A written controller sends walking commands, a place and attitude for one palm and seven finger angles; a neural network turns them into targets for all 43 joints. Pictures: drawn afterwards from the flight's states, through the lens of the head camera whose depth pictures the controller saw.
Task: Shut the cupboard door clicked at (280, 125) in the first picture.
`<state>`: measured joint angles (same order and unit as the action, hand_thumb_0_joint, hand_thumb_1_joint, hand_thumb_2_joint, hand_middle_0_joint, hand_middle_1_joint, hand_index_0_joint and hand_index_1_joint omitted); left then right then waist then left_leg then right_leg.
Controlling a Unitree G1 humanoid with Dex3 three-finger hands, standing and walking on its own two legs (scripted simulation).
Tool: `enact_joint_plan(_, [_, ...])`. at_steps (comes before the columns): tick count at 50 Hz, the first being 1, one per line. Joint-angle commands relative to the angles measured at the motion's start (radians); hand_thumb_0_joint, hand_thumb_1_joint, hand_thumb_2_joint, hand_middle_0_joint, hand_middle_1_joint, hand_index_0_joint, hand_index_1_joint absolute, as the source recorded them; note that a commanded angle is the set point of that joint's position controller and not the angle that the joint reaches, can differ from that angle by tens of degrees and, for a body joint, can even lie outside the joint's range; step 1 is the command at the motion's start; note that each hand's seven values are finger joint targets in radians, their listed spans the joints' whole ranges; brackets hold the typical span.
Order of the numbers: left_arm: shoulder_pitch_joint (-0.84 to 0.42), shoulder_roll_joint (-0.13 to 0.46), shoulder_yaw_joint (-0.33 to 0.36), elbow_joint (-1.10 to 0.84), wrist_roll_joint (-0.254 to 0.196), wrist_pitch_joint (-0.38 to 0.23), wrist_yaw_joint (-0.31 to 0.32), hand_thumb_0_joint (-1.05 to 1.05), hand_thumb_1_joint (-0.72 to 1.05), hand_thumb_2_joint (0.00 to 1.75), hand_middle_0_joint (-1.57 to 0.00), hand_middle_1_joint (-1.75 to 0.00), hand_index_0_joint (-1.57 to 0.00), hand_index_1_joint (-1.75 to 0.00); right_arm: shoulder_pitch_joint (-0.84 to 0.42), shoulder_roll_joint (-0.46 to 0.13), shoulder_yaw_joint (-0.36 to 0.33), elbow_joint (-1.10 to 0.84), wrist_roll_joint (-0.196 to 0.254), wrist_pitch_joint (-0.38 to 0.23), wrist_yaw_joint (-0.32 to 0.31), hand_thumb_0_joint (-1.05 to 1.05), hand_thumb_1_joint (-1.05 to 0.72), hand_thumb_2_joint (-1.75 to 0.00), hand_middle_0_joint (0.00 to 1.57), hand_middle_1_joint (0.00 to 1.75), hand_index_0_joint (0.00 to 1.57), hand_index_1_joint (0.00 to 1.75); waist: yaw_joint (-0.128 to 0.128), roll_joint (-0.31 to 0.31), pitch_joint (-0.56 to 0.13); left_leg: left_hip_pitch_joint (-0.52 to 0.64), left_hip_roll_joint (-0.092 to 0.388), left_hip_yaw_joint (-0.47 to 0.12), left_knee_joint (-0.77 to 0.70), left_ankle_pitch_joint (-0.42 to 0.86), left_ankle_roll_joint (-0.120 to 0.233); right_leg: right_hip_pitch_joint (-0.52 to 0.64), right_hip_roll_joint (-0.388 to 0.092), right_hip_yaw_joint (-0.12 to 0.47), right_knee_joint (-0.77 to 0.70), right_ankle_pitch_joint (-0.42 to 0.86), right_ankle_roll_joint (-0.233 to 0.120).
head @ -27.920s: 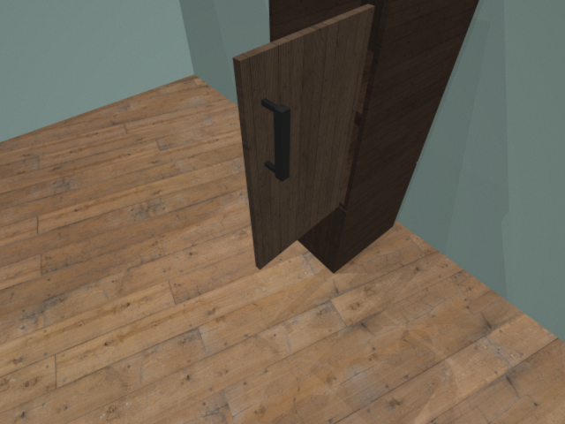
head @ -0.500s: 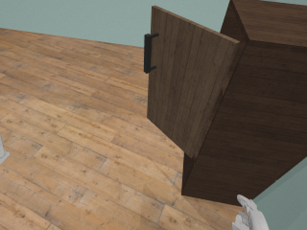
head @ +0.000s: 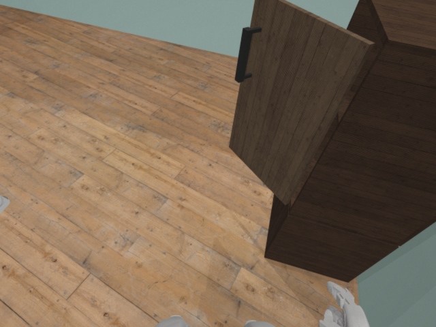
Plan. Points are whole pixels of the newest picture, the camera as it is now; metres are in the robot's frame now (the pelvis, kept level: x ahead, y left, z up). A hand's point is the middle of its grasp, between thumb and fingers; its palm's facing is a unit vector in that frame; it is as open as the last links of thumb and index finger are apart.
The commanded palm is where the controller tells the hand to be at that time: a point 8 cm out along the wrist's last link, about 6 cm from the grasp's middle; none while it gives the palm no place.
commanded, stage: stop stepping back and stand still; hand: left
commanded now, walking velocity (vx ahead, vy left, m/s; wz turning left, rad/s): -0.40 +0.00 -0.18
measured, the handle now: (248, 55) +0.82 -0.06 +0.11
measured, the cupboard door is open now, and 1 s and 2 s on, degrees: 51 51 51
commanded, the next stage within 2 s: none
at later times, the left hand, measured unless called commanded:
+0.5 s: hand out of the picture +0.15 +0.27 +0.20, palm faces +0.39 -0.84 -0.38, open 7.4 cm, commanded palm +0.10 +0.29 +0.20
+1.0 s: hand out of the picture +0.11 +0.28 +0.20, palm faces +0.43 -0.82 -0.37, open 7.4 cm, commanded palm +0.05 +0.30 +0.20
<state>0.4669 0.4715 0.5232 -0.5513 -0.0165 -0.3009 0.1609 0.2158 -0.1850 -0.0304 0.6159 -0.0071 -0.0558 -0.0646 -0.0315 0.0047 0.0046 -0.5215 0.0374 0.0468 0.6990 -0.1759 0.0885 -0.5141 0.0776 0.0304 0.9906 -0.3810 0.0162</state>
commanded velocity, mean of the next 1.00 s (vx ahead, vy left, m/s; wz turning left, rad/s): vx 0.12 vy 0.00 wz -0.01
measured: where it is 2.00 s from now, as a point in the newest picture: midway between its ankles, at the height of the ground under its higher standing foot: outside the picture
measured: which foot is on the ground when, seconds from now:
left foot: down 0.00-0.30, up 0.32-0.42, down 0.44-0.72, up 0.74-1.00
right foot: up 0.00-0.26, down 0.28-0.48, up 0.50-0.70, down 0.72-1.00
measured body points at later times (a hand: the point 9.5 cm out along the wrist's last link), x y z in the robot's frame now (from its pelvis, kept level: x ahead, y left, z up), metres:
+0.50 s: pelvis -0.09 +0.02 +0.00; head -0.12 +0.05 +0.45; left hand +0.12 +0.31 +0.22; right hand -0.01 -0.26 -0.08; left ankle +0.00 +0.06 -0.72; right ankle -0.24 -0.11 -0.70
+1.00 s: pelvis -0.13 +0.03 +0.03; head -0.17 +0.02 +0.48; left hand +0.08 +0.32 +0.22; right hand -0.05 -0.25 -0.07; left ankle -0.09 +0.18 -0.68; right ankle -0.15 -0.05 -0.72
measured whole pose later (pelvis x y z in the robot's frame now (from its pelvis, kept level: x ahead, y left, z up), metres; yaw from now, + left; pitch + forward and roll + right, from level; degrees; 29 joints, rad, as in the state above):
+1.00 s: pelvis -0.13 +0.03 +0.03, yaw -10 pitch +1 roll +2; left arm 0.43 0.35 0.41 -0.30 -0.03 -0.17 0.20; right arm 0.30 -0.25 -0.02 0.68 -0.01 -0.07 -0.09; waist 0.02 0.00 -0.10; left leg -0.41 0.07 0.05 0.79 -0.34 0.00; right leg -0.23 -0.02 -0.10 0.48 -0.26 -0.05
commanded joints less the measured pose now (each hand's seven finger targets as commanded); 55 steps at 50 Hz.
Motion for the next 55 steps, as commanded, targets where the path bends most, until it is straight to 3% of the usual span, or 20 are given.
enact_joint_plan(1, [0.024,0.095,0.069,-0.108,-0.038,-0.014,0.002,0.0,0.9,0.9,-0.2,-0.3,-0.2,-0.3,-0.092,-0.152,-0.071,-0.135,0.013,-0.085,-0.003,0.0,-0.9,-0.9,0.2,0.3,0.2,0.3,0.032,0.086,-0.108,-0.012,0.322,-0.264,-0.464,-0.306,0.04,0.14,-0.018,0.0,0.118,-0.098,0.008])
enact_joint_plan(10, [-0.057,0.123,-0.009,-0.324,-0.042,0.011,-0.015,0.0,0.9,0.9,-0.2,-0.3,-0.2,-0.3,-0.091,-0.136,-0.024,-0.129,0.012,-0.139,0.017,0.0,-0.9,-0.9,0.2,0.3,0.2,0.3,0.055,0.308,-0.245,0.324,0.141,-0.088,-0.527,-0.337,-0.146,0.329,0.03,-0.162,-0.6,-0.136,-0.04])
enact_joint_plan(12, [0.033,0.202,0.08,-0.347,-0.053,0.01,-0.01,0.0,0.9,0.9,-0.2,-0.3,-0.2,-0.3,-0.091,-0.118,-0.02,-0.143,0.013,-0.12,0.016,0.0,-0.9,-0.9,0.2,0.3,0.2,0.3,0.067,0.195,-0.259,0.355,0.052,0.028,-0.317,-0.199,-0.148,0.317,-0.063,-0.092,-0.75,-0.054,-0.068])
enact_joint_plan(14, [0.111,0.302,0.202,-0.375,-0.061,0.003,0.007,0.0,0.9,0.9,-0.2,-0.3,-0.2,-0.3,-0.088,-0.1,-0.01,-0.133,0.0,-0.088,0.017,0.0,-0.9,-0.9,0.2,0.3,0.2,0.3,0.071,0.025,-0.283,0.376,0.011,0.021,0.013,-0.07,-0.107,0.187,-0.291,0.109,-0.779,0.128,-0.138])
enact_joint_plan(16, [0.152,0.3,0.22,-0.331,-0.075,0.014,0.019,0.0,0.9,0.9,-0.2,-0.3,-0.2,-0.3,-0.074,-0.09,0.005,-0.156,0.0,-0.064,0.015,0.0,-0.9,-0.9,0.2,0.3,0.2,0.3,0.07,-0.031,-0.277,0.14,0.013,0.029,0.152,-0.08,-0.098,0.358,-0.396,0.153,-0.725,0.345,-0.211])
enact_joint_plan(17, [0.125,0.193,0.114,-0.256,-0.074,0.038,0.003,0.0,0.9,0.9,-0.2,-0.3,-0.2,-0.3,-0.059,-0.101,-0.02,-0.144,0.035,-0.056,0.007,0.0,-0.9,-0.9,0.2,0.3,0.2,0.3,0.044,-0.151,-0.203,0.066,-0.006,-0.016,0.185,-0.074,-0.096,0.378,-0.344,0.163,-0.677,0.365,-0.2])
enact_joint_plan(21, [-0.02,0.143,0.051,-0.022,-0.058,0.091,0.015,0.0,0.9,0.9,-0.2,-0.3,-0.2,-0.3,-0.06,-0.148,-0.011,-0.107,0.035,-0.052,-0.029,0.0,-0.9,-0.9,0.2,0.3,0.2,0.3,-0.023,-0.005,-0.007,0.322,0.013,-0.025,-0.147,-0.086,-0.059,0.136,-0.208,-0.043,-0.475,0.19,-0.086])
enact_joint_plan(24, [-0.154,0.131,-0.003,0.04,-0.037,0.094,0.018,0.0,0.9,0.9,-0.2,-0.3,-0.2,-0.3,-0.077,-0.176,-0.01,-0.122,0.028,-0.079,-0.042,0.0,-0.9,-0.9,0.2,0.3,0.2,0.3,-0.022,0.284,0.032,0.326,0.26,-0.548,-0.49,-0.34,0.074,-0.009,-0.046,-0.054,-0.095,-0.128,-0.018])
enact_joint_plan(25, [-0.169,0.161,0.007,-0.008,-0.031,0.085,0.018,0.0,0.9,0.9,-0.2,-0.3,-0.2,-0.3,-0.067,-0.161,-0.002,-0.123,0.019,-0.09,-0.036,0.0,-0.9,-0.9,0.2,0.3,0.2,0.3,-0.007,0.199,0.007,0.245,0.285,-0.609,-0.567,-0.463,0.042,0.043,-0.059,-0.012,-0.006,-0.157,-0.034])
enact_joint_plan(27, [-0.14,0.127,-0.025,-0.064,-0.027,0.082,0.009,0.0,0.9,0.9,-0.2,-0.3,-0.2,-0.3,-0.083,-0.156,-0.013,-0.121,0.016,-0.09,-0.023,0.0,-0.9,-0.9,0.2,0.3,0.2,0.3,0.025,0.047,-0.008,0.06,0.238,-0.451,-0.618,-0.539,-0.028,0.225,-0.047,-0.044,-0.053,-0.13,-0.047])
enact_joint_plan(32, [0.125,0.172,0.036,-0.319,-0.028,0.069,0.003,0.0,0.9,0.9,-0.2,-0.3,-0.2,-0.3,-0.114,-0.143,-0.006,-0.166,0.003,-0.088,-0.002,0.0,-0.9,-0.9,0.2,0.3,0.2,0.3,0.045,0.311,-0.125,-0.129,0.102,-0.129,-0.542,-0.558,-0.091,0.589,0.008,-0.166,-0.347,-0.088,-0.053])
enact_joint_plan(34, [0.195,0.238,0.115,-0.32,-0.014,0.074,0.014,0.0,0.9,0.9,-0.2,-0.3,-0.2,-0.3,-0.096,-0.132,-0.014,-0.167,0.0,-0.064,0.003,0.0,-0.9,-0.9,0.2,0.3,0.2,0.3,0.052,0.207,-0.113,-0.211,0.039,-0.066,-0.301,-0.529,-0.096,0.617,-0.073,-0.061,-0.489,-0.145,-0.082])
enact_joint_plan(35, [0.166,0.226,0.109,-0.312,-0.012,0.077,0.016,0.0,0.9,0.9,-0.2,-0.3,-0.2,-0.3,-0.094,-0.106,-0.015,-0.164,0.0,-0.046,0.005,0.0,-0.9,-0.9,0.2,0.3,0.2,0.3,0.048,0.007,-0.065,-0.219,-0.019,-0.011,0.008,-0.426,-0.097,0.47,-0.226,0.159,-0.67,-0.302,-0.141])
enact_joint_plan(36, [0.088,0.256,0.136,-0.32,-0.012,0.068,0.025,0.0,0.9,0.9,-0.2,-0.3,-0.2,-0.3,-0.089,-0.12,-0.028,-0.149,0.006,-0.041,0.0,0.0,-0.9,-0.9,0.2,0.3,0.2,0.3,0.043,-0.161,-0.011,-0.212,-0.057,-0.01,0.364,-0.315,-0.106,0.237,-0.474,0.538,-0.892,-0.495,-0.246])
enact_joint_plan(37, [-0.016,0.271,0.165,-0.302,-0.025,0.045,0.027,0.0,0.9,0.9,-0.2,-0.3,-0.2,-0.3,-0.071,-0.141,-0.034,-0.106,-0.018,-0.045,-0.006,0.0,-0.9,-0.9,0.2,0.3,0.2,0.3,0.012,-0.112,0.041,-0.21,-0.034,-0.068,0.537,-0.243,-0.12,0.106,-0.518,0.514,-0.914,-0.428,-0.28])
enact_joint_plan(39, [-0.03,0.228,0.145,-0.146,-0.016,0.046,0.026,0.0,0.9,0.9,-0.2,-0.3,-0.2,-0.3,-0.029,-0.125,-0.031,-0.091,-0.01,-0.047,-0.008,0.0,-0.9,-0.9,0.2,0.3,0.2,0.3,-0.016,-0.081,-0.019,-0.178,0.015,-0.111,0.553,-0.16,-0.111,0.114,-0.427,0.419,-0.867,-0.464,-0.24])
enact_joint_plan(42, [-0.021,0.137,0.052,0.092,-0.025,0.058,0.022,0.0,0.9,0.9,-0.2,-0.3,-0.2,-0.3,-0.051,-0.13,-0.018,-0.093,0.002,-0.042,-0.024,0.0,-0.9,-0.9,0.2,0.3,0.2,0.3,0.007,-0.011,0.028,-0.136,0.03,-0.037,0.394,-0.12,-0.105,0.132,-0.343,0.258,-0.833,-0.38,-0.19])
enact_joint_plan(50, [-0.106,0.083,-0.094,-0.038,-0.005,0.081,0.039,0.0,0.9,0.9,-0.2,-0.3,-0.2,-0.3,-0.081,-0.136,-0.01,-0.112,-0.003,-0.089,-0.041,0.0,-0.9,-0.9,0.2,0.3,0.2,0.3,0.051,-0.242,-0.024,0.172,-0.021,0.074,-0.121,-0.149,-0.068,0.277,-0.276,0.089,-0.716,-0.055,-0.123])
enact_joint_plan(52, [-0.116,0.134,-0.039,-0.174,-0.008,0.062,0.043,0.0,0.9,0.9,-0.2,-0.3,-0.2,-0.3,-0.08,-0.142,-0.016,-0.124,-0.003,-0.097,-0.04,0.0,-0.9,-0.9,0.2,0.3,0.2,0.3,0.04,-0.157,-0.079,0.287,-0.019,0.048,-0.259,-0.058,-0.06,0.306,-0.241,0.058,-0.607,0.101,-0.097])
enact_joint_plan(55, [-0.08,0.199,0.046,-0.328,-0.007,0.029,0.048,0.0,0.9,0.9,-0.2,-0.3,-0.2,-0.3,-0.09,-0.163,-0.025,-0.158,0.004,-0.093,-0.039,0.0,-0.9,-0.9,0.2,0.3,0.2,0.3,0.05,0.209,-0.164,0.458,0.162,-0.166,-0.28,0.34,-0.012,0.222,-0.118,-0.035,-0.359,0.245,-0.016])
